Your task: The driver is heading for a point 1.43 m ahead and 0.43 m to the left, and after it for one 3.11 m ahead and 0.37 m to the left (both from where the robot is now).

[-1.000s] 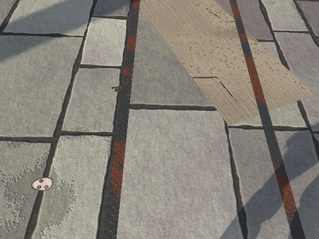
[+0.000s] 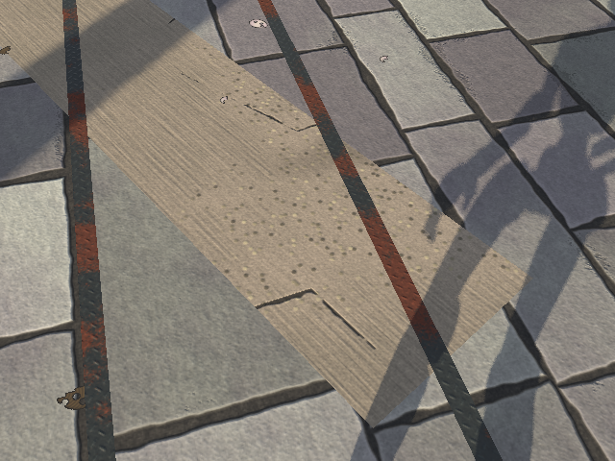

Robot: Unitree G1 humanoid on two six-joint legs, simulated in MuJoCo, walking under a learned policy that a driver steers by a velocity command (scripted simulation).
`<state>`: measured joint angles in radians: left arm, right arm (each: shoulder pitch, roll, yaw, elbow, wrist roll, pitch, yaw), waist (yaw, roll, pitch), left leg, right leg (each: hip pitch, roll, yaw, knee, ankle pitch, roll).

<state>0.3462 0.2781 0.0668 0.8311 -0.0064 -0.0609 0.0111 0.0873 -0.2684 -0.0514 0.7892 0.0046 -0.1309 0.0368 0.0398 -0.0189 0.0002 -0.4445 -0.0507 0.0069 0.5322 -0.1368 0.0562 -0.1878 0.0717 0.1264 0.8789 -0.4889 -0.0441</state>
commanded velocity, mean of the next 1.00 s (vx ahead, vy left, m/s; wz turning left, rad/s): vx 0.24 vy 0.00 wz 0.42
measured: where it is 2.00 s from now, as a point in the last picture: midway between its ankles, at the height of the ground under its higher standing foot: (240, 385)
